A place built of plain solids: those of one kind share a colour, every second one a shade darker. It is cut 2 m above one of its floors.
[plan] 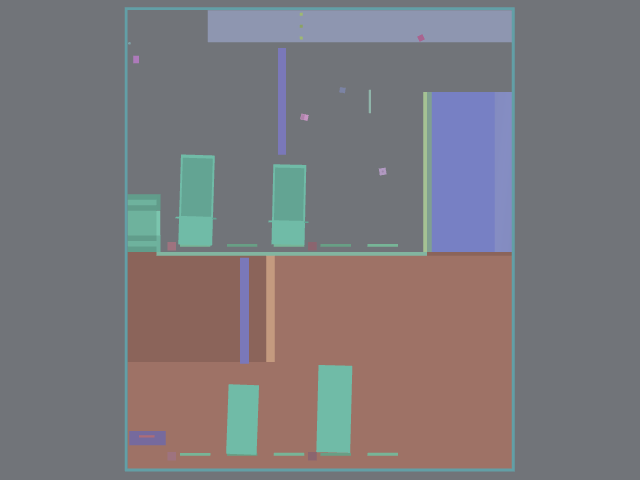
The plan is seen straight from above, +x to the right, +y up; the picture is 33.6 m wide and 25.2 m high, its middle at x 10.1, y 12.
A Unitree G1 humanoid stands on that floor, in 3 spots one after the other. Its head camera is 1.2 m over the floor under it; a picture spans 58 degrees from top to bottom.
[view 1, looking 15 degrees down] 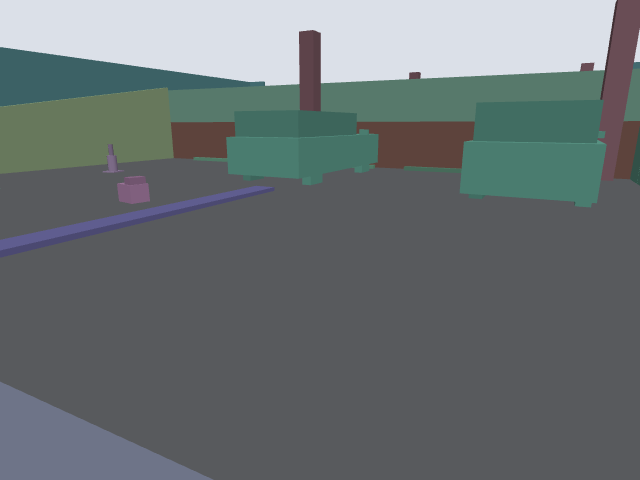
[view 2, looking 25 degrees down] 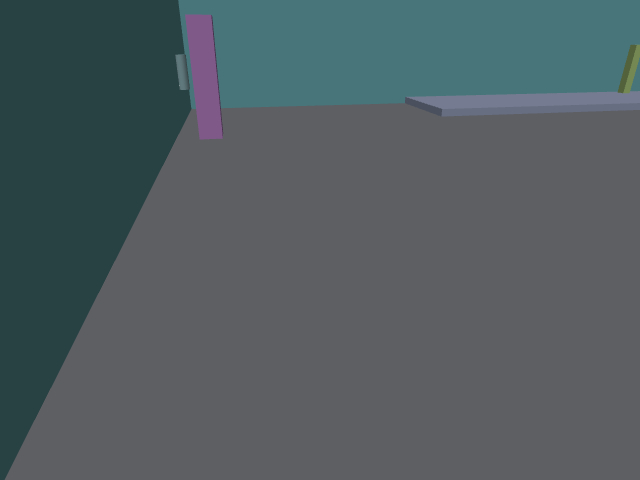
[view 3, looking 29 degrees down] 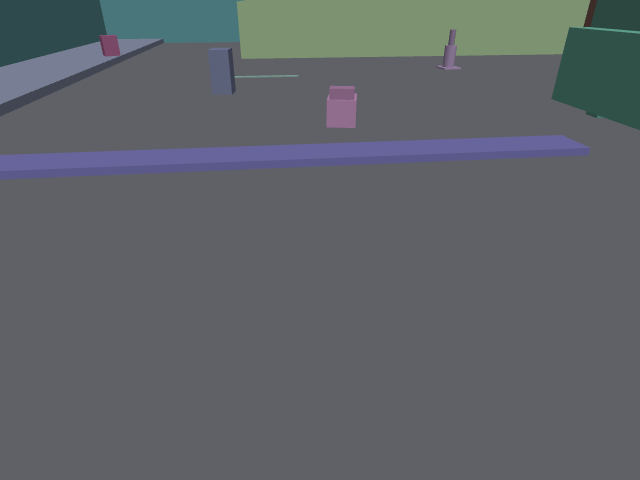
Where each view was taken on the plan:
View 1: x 3.50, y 23.23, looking -63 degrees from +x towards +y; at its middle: ground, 4.64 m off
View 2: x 0.76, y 15.41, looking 79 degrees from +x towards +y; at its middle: ground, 2.84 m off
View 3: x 4.50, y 19.27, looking -7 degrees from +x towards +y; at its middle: ground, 2.48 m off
